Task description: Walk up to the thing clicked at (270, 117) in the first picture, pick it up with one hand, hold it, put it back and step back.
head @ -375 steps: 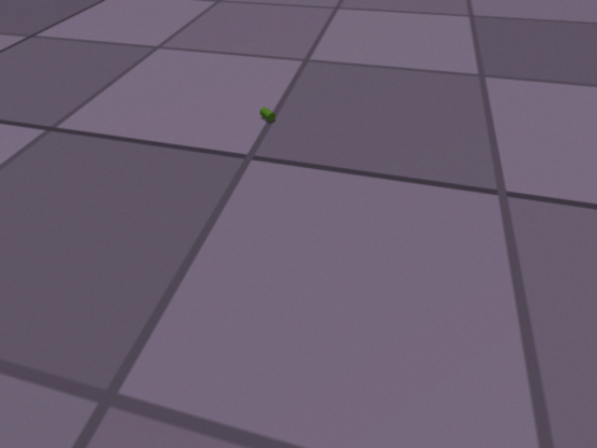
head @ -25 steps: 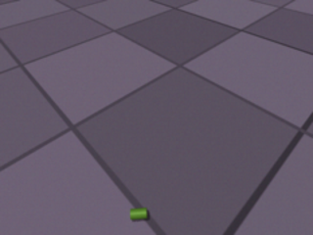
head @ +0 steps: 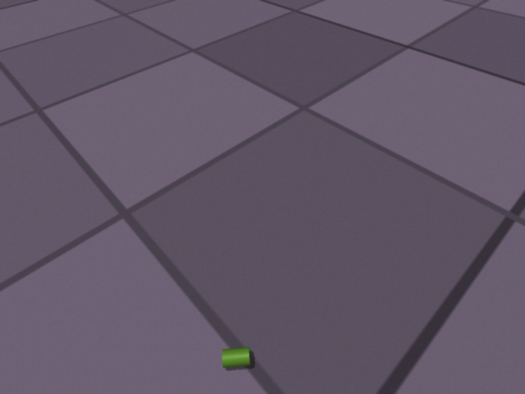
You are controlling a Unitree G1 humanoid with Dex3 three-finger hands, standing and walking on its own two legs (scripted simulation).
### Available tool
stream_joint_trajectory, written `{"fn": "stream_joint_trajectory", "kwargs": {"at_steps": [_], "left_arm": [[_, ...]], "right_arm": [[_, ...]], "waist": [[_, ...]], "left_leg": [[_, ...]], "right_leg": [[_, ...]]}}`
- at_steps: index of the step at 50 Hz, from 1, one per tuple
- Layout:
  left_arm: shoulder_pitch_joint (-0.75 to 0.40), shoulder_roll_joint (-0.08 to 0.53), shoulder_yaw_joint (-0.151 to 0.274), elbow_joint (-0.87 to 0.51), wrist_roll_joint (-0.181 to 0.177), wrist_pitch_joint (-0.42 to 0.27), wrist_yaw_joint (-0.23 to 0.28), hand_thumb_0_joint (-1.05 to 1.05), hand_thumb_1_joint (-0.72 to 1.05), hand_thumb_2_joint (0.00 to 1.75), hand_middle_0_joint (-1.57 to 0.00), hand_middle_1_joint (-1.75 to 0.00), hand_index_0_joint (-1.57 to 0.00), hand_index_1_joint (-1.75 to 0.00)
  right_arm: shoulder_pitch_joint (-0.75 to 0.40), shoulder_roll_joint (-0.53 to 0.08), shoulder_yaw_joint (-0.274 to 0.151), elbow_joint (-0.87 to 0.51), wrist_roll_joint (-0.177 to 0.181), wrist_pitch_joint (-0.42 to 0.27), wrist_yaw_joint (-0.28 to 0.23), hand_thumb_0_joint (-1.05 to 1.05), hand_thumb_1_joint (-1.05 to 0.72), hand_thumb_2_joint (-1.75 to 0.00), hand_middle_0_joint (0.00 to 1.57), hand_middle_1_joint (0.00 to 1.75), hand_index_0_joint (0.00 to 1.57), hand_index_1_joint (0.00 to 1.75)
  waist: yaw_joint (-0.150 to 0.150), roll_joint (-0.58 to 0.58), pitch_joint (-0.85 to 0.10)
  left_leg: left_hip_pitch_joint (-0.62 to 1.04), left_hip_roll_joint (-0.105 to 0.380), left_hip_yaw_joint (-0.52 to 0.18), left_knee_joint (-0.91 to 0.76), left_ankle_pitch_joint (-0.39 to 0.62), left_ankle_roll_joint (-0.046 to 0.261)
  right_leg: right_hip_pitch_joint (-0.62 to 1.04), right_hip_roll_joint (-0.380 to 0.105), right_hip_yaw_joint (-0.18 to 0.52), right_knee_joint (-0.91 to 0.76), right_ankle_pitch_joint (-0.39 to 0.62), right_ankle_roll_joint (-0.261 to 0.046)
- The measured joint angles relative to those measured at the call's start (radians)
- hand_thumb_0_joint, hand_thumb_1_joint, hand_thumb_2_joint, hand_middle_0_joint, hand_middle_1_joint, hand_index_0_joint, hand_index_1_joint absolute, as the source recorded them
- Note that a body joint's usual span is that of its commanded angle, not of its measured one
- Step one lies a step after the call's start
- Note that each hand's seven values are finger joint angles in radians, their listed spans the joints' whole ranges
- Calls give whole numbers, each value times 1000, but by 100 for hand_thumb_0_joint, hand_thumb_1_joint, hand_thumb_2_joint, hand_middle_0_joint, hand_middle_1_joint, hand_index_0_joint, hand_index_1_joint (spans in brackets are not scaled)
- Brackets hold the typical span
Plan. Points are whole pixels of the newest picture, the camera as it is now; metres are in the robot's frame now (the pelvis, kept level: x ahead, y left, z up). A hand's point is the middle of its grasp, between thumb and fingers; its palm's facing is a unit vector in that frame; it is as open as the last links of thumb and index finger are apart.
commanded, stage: stand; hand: left
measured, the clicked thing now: (236, 357) +0.42 +0.13 -0.75
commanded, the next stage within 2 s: none
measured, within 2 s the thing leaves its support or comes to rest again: neither
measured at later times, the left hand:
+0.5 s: hand out of the picture +0.08 +0.25 -0.15, palm faces -0.01 -0.94 -0.35, open 7.4 cm
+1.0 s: hand out of the picture +0.07 +0.25 -0.15, palm faces -0.02 -0.94 -0.35, open 7.4 cm
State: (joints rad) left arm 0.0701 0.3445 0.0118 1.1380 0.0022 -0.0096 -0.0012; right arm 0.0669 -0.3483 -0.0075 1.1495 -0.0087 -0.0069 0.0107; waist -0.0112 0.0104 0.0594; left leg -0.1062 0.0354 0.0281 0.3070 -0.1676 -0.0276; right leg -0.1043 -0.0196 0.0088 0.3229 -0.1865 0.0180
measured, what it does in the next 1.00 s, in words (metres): stands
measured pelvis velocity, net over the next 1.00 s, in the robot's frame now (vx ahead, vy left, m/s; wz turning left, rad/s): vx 0.00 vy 0.00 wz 0.01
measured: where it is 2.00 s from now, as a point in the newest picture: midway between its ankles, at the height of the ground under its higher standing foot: outside the picture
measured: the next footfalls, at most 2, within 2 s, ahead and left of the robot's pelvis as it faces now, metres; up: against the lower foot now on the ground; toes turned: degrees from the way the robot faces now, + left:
none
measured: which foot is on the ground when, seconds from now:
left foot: down 0.00-1.00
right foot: down 0.00-1.00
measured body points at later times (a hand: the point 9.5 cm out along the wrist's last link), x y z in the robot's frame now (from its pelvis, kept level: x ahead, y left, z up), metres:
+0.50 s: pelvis +0.00 +0.00 +0.00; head +0.01 -0.01 +0.45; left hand +0.08 +0.30 -0.13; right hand +0.08 -0.30 -0.14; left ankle +0.00 +0.14 -0.75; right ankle -0.01 -0.13 -0.75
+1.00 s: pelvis +0.00 +0.00 +0.00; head +0.00 -0.01 +0.45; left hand +0.07 +0.30 -0.13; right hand +0.07 -0.30 -0.14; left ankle +0.00 +0.14 -0.75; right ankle -0.01 -0.13 -0.75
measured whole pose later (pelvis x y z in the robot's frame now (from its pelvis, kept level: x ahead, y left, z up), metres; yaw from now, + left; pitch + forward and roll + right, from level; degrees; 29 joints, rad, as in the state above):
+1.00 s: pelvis +0.00 +0.00 +0.00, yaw +0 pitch -2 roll +0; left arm 0.11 0.35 0.00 1.13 0.01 -0.01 0.00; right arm 0.11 -0.35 -0.01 1.14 -0.01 0.00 0.01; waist -0.01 0.01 0.05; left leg -0.10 0.04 0.02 0.31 -0.16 -0.03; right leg -0.09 -0.02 0.00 0.32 -0.18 0.01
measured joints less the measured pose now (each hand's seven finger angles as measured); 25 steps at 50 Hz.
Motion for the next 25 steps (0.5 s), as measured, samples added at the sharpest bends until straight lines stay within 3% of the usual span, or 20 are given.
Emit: {"fn": "stream_joint_trajectory", "kwargs": {"at_steps": [25], "left_arm": [[24,1,-7,0,2,3,0,0,90,90,-20,-30,-21,-30]], "right_arm": [[17,-2,3,-6,2,2,-2,1,-91,-90,20,30,21,30]], "waist": [[3,-3,-5]], "left_leg": [[10,1,-6,-5,1,-2]], "right_leg": [[12,1,-6,-3,-2,-3]]}}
